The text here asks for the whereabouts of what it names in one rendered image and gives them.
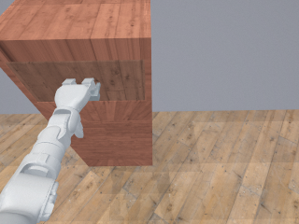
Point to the drawer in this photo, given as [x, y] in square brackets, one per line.
[121, 80]

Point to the robot left upper arm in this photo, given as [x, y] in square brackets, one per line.
[29, 200]

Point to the left robot forearm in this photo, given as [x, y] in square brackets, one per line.
[48, 151]

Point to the handle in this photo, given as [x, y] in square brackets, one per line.
[95, 95]

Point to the robot left hand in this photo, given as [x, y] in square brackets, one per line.
[75, 96]

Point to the cabinet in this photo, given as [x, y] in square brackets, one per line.
[115, 133]

